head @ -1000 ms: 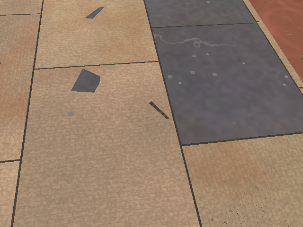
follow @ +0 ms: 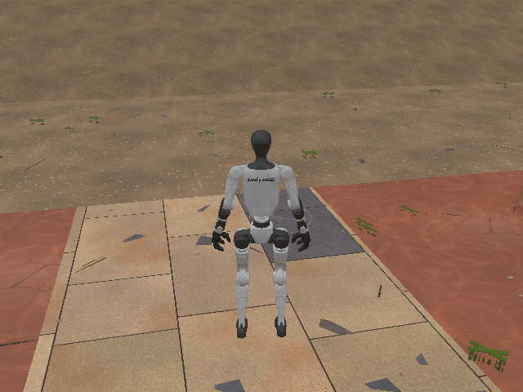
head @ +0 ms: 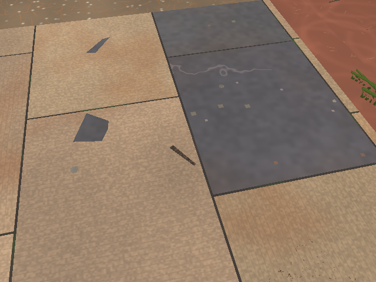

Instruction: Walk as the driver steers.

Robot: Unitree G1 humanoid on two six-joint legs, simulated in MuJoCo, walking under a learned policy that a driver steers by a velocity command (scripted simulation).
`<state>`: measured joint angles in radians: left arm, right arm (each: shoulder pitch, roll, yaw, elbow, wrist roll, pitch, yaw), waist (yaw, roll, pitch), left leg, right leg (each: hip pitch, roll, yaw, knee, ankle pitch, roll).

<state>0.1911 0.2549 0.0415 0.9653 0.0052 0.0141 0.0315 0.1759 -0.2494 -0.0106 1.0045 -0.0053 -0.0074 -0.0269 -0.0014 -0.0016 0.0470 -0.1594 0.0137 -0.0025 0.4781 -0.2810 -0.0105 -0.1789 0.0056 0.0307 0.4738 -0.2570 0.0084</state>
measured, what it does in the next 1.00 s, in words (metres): walks ahead, turning left: left foot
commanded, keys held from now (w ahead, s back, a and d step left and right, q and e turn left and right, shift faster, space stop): w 0.30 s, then w+q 0.70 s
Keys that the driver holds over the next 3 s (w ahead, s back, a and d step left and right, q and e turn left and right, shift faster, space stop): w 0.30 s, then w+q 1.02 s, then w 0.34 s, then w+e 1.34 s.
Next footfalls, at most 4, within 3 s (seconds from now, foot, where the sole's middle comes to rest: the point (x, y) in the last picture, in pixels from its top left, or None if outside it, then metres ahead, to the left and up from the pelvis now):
0.68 left None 0.40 0.13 -0.78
1.18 right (187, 227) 0.73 0.03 -0.78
1.68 left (93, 211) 0.80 0.41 -0.78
2.22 right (117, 141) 1.17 0.36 -0.78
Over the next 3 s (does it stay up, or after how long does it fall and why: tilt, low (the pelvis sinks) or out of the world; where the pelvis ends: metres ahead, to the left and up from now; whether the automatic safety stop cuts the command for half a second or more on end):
stays up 1.37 0.53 0.01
